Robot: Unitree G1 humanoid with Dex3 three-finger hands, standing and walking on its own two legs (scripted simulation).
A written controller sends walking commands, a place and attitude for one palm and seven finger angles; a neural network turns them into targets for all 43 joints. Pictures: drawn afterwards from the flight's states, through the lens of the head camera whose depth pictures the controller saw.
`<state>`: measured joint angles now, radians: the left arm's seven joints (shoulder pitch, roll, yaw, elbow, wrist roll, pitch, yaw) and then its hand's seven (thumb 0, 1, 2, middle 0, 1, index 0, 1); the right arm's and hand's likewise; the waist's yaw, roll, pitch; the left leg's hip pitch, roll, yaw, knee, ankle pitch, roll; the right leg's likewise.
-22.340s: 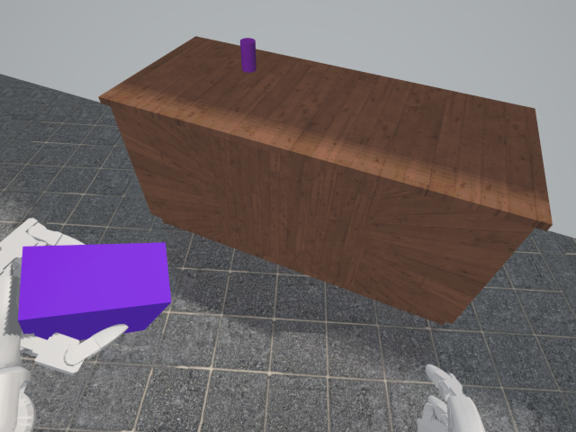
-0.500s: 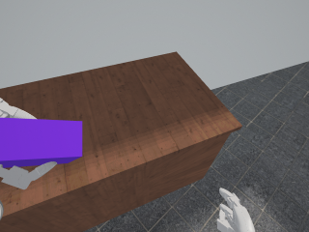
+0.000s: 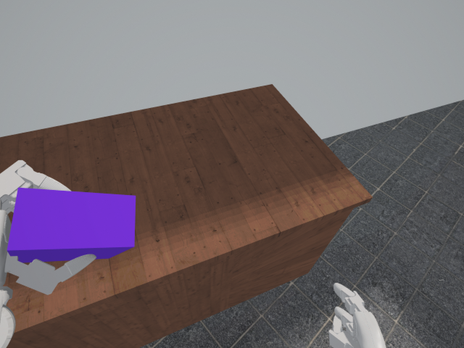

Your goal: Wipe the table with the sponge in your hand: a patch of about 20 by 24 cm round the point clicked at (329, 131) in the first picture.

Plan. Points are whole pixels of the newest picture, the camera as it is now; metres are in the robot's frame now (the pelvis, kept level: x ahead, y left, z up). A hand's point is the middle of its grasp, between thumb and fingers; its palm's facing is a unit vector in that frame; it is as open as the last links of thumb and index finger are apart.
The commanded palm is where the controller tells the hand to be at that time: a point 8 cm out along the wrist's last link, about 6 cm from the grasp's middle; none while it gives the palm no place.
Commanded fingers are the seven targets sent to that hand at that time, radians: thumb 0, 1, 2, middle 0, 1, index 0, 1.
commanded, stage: come to a stop and stand still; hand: left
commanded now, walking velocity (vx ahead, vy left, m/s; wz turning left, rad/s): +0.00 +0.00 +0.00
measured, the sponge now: (89, 230) +0.23 +0.21 +0.14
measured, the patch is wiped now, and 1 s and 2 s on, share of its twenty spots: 0.00 0.00 0.00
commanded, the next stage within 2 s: look again from close up in 0.44 s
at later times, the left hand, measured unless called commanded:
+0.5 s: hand (49, 221) +0.23 +0.25 +0.16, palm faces +0.36 -0.83 -0.42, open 10.5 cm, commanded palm +0.17 +0.29 +0.17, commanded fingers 0.00 0.10 1.30 -1.20 -1.60 -1.20 -1.60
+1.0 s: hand (55, 220) +0.23 +0.25 +0.16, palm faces +0.36 -0.79 -0.50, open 10.5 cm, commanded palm +0.16 +0.28 +0.17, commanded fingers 0.00 0.10 1.30 -1.20 -1.60 -1.20 -1.60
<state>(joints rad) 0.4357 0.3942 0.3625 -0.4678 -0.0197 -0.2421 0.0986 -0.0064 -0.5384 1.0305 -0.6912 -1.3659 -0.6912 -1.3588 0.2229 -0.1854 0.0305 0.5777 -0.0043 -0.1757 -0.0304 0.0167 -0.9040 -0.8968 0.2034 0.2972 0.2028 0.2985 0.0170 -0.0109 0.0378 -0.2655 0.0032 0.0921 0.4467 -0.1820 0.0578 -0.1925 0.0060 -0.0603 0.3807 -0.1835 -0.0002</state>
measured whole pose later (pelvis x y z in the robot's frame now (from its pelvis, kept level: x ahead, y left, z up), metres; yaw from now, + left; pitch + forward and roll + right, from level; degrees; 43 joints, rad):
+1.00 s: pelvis +0.00 -0.01 +0.00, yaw +2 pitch -1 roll -2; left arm 0.34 0.46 0.34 -0.41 0.01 -0.17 0.07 -0.01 -0.54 1.03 -0.69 -1.36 -0.69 -1.36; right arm 0.24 -0.22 0.03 0.55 0.01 -0.13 -0.08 0.02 -0.90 -0.90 0.20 0.30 0.20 0.30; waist 0.04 0.01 0.05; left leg -0.26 0.01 0.06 0.46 -0.19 0.05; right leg -0.17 0.01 -0.09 0.39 -0.20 -0.01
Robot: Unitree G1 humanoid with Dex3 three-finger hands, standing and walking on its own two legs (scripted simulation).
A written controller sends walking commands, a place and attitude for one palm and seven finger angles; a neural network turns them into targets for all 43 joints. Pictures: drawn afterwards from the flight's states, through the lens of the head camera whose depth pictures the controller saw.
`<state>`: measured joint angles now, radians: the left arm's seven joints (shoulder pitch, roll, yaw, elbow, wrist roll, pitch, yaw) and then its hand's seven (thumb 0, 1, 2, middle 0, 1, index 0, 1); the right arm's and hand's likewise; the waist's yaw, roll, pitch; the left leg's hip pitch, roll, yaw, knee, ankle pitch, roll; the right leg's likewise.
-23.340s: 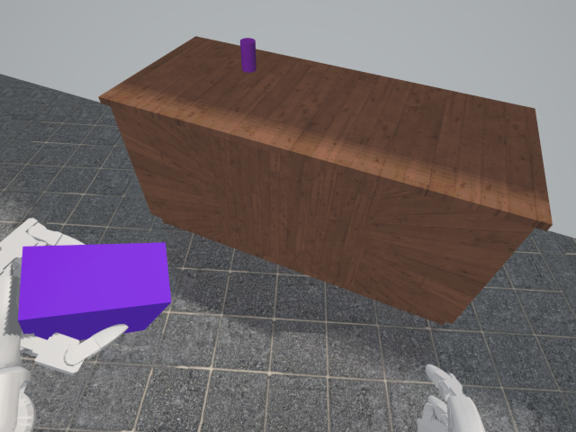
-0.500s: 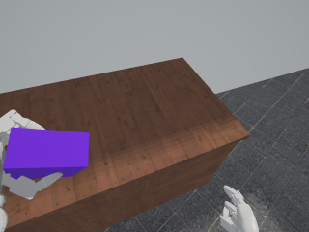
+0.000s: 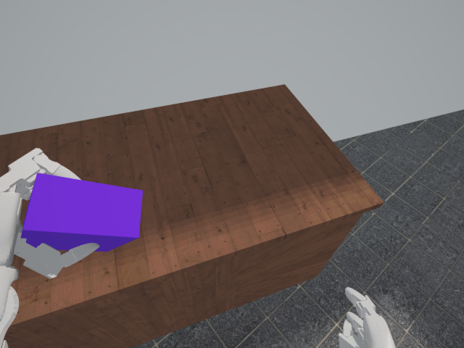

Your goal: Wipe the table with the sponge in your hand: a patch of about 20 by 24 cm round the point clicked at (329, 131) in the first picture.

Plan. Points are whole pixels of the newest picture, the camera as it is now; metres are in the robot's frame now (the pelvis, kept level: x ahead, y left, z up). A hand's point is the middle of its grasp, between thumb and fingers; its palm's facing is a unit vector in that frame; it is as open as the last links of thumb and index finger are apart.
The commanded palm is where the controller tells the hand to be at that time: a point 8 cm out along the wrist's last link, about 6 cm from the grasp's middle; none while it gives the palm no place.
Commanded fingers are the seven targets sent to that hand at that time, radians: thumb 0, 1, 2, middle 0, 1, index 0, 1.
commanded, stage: turn the palm down, sponge in hand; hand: left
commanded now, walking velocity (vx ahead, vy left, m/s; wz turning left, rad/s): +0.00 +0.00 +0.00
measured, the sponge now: (94, 221) +0.24 +0.22 +0.13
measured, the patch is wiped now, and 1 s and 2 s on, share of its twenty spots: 0.00 0.00 0.00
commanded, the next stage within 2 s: none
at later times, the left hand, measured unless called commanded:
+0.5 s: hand (49, 244) +0.20 +0.26 +0.15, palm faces +0.44 -0.58 -0.68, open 10.5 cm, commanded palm +0.16 +0.27 +0.17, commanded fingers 0.00 0.10 1.30 -1.20 -1.60 -1.20 -1.60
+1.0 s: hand (79, 242) +0.22 +0.25 +0.10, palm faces +0.19 -0.39 -0.90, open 10.5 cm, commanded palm +0.20 +0.25 +0.16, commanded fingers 0.00 0.10 1.30 -1.20 -1.60 -1.20 -1.60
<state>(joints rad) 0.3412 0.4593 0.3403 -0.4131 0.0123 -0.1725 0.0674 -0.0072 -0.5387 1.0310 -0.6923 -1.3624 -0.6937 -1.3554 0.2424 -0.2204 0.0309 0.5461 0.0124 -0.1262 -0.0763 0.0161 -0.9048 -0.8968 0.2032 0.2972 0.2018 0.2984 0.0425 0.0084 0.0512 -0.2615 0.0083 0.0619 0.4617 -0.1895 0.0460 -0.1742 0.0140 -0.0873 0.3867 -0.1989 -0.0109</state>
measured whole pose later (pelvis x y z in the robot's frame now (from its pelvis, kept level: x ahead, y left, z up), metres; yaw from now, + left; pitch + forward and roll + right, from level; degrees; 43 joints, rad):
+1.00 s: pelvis +0.01 -0.04 -0.01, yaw -2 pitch -1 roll +0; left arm 0.37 0.54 0.22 -0.32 0.45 0.19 0.09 -0.01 -0.54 1.03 -0.70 -1.35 -0.70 -1.34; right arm 0.16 -0.29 -0.01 0.60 0.03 -0.03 -0.13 0.02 -0.91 -0.90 0.20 0.30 0.20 0.30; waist 0.08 0.08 0.00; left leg -0.31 0.02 0.03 0.59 -0.27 0.00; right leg -0.27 0.05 -0.06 0.59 -0.32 -0.07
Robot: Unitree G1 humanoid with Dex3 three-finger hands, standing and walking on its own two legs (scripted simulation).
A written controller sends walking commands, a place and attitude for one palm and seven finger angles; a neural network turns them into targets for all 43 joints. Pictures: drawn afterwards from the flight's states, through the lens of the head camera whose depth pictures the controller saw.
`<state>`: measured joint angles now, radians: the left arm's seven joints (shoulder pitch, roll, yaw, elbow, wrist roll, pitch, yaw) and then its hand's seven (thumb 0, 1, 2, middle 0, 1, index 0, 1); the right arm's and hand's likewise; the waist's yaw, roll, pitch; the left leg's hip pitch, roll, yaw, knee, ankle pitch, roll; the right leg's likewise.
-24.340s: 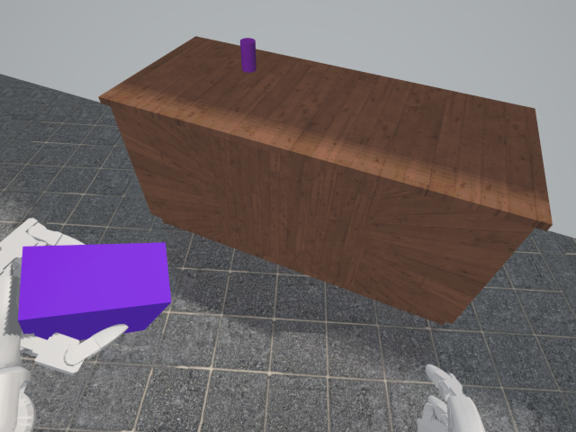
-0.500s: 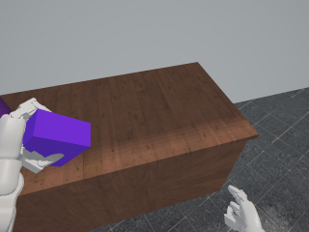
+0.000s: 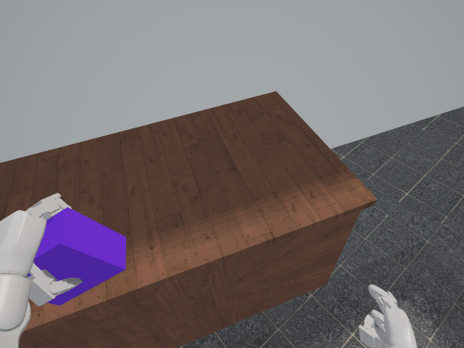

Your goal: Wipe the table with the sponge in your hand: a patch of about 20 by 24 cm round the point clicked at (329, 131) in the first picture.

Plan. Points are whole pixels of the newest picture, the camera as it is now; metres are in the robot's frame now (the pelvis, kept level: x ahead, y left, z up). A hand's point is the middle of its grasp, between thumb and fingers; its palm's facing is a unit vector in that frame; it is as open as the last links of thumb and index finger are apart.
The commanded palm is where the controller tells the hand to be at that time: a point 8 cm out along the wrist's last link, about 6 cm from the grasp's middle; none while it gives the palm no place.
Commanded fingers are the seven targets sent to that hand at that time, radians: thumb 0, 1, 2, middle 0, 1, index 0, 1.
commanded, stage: turn the palm down, sponge in hand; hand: left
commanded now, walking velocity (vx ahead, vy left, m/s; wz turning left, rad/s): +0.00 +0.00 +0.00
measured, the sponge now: (73, 263) +0.21 +0.29 +0.07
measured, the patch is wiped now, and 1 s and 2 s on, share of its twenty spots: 0.00 0.00 0.00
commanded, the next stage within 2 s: move the sponge above the wiping area in 1.16 s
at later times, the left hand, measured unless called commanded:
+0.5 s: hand (53, 252) +0.21 +0.31 +0.10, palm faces +0.05 -0.22 -0.97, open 10.5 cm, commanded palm +0.18 +0.31 +0.17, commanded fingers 0.00 0.10 1.30 -1.20 -1.60 -1.20 -1.60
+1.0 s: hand (52, 255) +0.21 +0.31 +0.10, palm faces +0.01 -0.10 -1.00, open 10.5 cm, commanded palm +0.18 +0.31 +0.17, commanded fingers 0.00 0.10 1.30 -1.20 -1.60 -1.20 -1.60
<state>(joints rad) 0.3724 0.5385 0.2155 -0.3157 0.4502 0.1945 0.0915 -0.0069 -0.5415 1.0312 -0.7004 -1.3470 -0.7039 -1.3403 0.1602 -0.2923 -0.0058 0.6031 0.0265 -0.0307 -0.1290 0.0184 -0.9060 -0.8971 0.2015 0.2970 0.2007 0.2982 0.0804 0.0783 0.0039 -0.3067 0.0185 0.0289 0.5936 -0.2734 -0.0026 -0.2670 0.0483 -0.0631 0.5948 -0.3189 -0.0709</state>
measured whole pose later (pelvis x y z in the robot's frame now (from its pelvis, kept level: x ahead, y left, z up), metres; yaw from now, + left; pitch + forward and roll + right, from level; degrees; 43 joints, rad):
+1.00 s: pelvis -0.01 +0.02 +0.01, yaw +1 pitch -5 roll +0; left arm 0.15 0.48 -0.06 -0.13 0.90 0.32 0.01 0.00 -0.54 1.03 -0.71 -1.33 -0.71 -1.33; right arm 0.01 -0.25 0.04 0.69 0.02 0.01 -0.06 0.02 -0.91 -0.90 0.20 0.30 0.20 0.30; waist 0.13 0.11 0.03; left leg -0.15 -0.01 0.03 0.41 -0.18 0.03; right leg -0.10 0.02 -0.06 0.40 -0.22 -0.04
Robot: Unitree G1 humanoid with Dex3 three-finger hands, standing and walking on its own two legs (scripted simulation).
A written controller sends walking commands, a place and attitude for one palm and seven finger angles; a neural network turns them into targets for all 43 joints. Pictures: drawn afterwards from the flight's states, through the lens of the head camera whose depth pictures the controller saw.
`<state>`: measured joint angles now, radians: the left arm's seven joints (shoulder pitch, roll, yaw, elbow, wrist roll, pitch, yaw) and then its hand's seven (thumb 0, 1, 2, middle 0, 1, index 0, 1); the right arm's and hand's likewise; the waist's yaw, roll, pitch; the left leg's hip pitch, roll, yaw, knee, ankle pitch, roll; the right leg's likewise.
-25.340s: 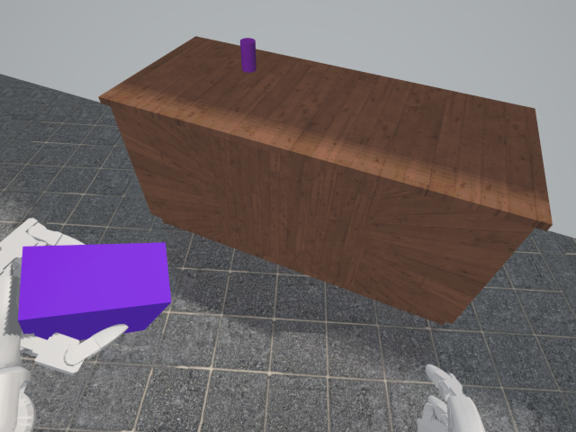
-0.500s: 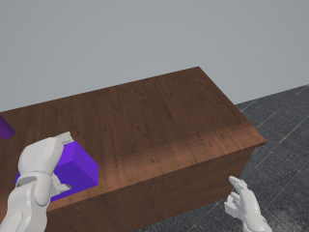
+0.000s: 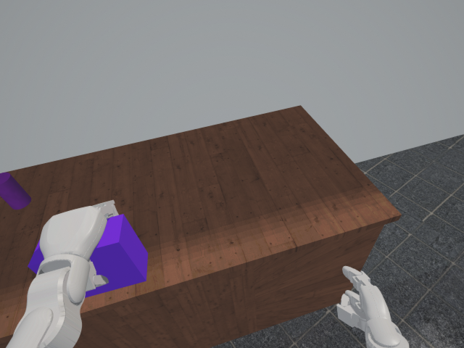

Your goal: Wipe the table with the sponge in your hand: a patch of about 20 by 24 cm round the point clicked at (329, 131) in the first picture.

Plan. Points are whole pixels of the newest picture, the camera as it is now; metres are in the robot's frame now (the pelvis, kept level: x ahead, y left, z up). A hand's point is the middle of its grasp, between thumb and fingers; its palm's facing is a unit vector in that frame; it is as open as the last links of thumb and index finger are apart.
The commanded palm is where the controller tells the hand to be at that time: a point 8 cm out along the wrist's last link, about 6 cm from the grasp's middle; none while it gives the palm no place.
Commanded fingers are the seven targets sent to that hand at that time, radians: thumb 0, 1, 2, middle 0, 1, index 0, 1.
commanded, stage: turn the palm down, sponge in hand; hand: left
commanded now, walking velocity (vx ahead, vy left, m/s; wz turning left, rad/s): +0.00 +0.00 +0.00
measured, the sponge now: (100, 264) +0.21 +0.29 +0.04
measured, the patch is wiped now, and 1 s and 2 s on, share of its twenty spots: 0.00 0.00 0.00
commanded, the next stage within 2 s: move the sponge above the wiping area in 0.16 s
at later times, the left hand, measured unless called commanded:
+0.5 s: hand (103, 244) +0.23 +0.28 +0.07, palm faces +0.00 -0.09 -1.00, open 10.5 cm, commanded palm +0.20 +0.27 +0.14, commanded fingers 0.00 0.10 1.30 -1.20 -1.60 -1.20 -1.60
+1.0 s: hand (108, 241) +0.25 +0.28 +0.06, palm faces -0.01 -0.08 -1.00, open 10.5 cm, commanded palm +0.22 +0.27 +0.12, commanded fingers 0.00 0.10 1.30 -1.20 -1.60 -1.20 -1.60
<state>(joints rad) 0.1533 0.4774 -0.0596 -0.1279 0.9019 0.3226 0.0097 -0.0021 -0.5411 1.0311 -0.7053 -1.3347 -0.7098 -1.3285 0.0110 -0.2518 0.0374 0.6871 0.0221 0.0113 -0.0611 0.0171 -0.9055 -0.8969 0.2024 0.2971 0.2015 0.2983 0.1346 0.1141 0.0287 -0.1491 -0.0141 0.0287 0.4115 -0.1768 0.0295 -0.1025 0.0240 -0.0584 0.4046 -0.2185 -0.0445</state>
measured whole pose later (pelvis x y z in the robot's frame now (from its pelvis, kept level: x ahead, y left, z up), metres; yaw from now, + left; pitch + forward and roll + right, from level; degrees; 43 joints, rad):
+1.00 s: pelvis +0.01 -0.01 +0.00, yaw +0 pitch -2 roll +0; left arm 0.10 0.44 -0.04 0.04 0.92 0.32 0.09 0.00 -0.54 1.03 -0.71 -1.33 -0.71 -1.32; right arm 0.05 -0.27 0.00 0.70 0.04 0.00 -0.05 0.02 -0.91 -0.90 0.20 0.30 0.20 0.30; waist 0.11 0.10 0.00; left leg -0.20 0.00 0.02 0.45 -0.21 0.01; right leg -0.15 0.04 -0.06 0.44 -0.25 -0.06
